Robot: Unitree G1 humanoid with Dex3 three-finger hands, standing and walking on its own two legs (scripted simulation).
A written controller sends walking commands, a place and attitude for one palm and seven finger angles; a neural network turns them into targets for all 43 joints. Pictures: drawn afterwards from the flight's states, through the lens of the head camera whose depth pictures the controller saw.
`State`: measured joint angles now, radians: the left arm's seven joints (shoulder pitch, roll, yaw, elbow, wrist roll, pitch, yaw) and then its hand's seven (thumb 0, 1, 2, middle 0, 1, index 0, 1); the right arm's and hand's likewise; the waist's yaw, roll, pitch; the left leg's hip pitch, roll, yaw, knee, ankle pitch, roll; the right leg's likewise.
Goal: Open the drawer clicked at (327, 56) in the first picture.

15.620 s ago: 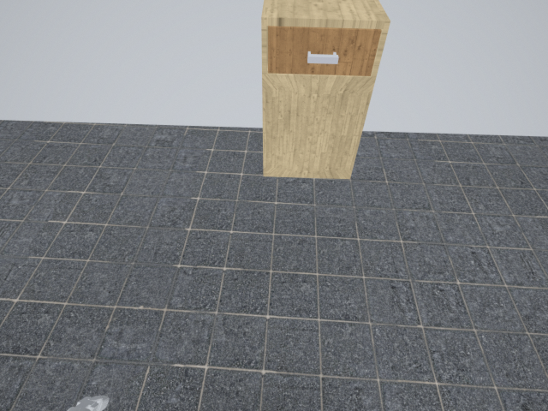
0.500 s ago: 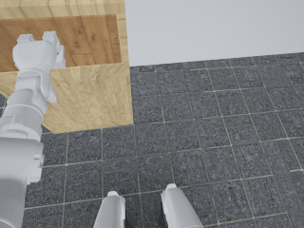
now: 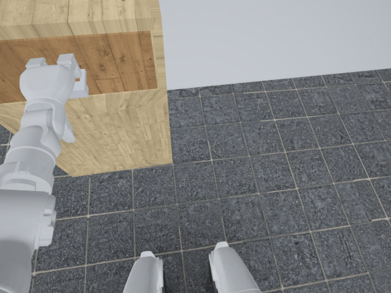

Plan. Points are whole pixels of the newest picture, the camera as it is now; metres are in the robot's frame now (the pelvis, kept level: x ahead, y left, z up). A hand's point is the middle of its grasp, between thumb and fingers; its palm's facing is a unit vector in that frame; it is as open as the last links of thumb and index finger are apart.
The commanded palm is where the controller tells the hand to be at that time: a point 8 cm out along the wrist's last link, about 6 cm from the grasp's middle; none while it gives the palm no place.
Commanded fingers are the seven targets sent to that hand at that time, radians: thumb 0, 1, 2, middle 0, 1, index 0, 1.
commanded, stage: lift the fingers back up to retry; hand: left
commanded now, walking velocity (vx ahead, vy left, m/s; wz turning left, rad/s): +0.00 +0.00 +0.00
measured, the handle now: (59, 83) +0.58 +0.25 +0.00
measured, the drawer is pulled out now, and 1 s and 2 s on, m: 0.00 0.00 0.00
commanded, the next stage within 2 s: re-aim the fingers above the handle in 0.50 s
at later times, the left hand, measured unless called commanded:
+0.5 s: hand (55, 83) +0.52 +0.23 +0.06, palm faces -0.06 -0.03 -1.00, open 13.8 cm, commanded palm +0.50 +0.23 +0.11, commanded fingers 0.00 -0.50 0.30 -0.30 -1.20 -0.30 -1.20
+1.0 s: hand (50, 88) +0.52 +0.24 +0.06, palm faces -0.08 -0.02 -1.00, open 13.8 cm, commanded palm +0.50 +0.24 +0.11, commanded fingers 0.00 -0.50 0.30 -0.30 -1.20 -0.30 -1.20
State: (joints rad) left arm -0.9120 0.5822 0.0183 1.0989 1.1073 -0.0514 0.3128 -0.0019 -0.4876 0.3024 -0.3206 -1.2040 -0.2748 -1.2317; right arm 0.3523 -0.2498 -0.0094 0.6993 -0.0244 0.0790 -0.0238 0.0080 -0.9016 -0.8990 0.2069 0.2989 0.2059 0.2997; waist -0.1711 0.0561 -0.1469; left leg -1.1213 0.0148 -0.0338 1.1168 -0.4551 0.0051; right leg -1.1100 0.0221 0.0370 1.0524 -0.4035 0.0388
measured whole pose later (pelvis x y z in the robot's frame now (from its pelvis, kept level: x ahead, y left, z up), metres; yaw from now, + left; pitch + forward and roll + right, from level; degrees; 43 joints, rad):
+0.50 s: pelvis +0.05 +0.00 +0.04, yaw +0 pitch +21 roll -1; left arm -0.77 0.50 0.00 1.03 1.10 -0.08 0.32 0.00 -0.49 0.30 -0.32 -1.20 -0.31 -1.20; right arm 0.34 -0.26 -0.06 0.70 -0.03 0.12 0.00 0.01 -0.90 -0.90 0.21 0.30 0.20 0.30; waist -0.11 0.05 -0.16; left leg -0.81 0.02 -0.02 0.87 -0.44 0.00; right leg -0.81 0.02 0.05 0.83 -0.39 0.03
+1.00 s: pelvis +0.05 -0.01 +0.04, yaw +1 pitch +21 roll -1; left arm -0.76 0.52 0.01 1.05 1.10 -0.11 0.31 0.00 -0.49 0.30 -0.32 -1.20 -0.32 -1.20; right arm 0.33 -0.26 -0.06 0.71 -0.03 0.12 -0.01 0.01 -0.90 -0.90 0.21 0.30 0.20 0.30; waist -0.11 0.04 -0.15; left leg -0.80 0.02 -0.03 0.87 -0.43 -0.01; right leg -0.81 0.02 0.04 0.84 -0.39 0.02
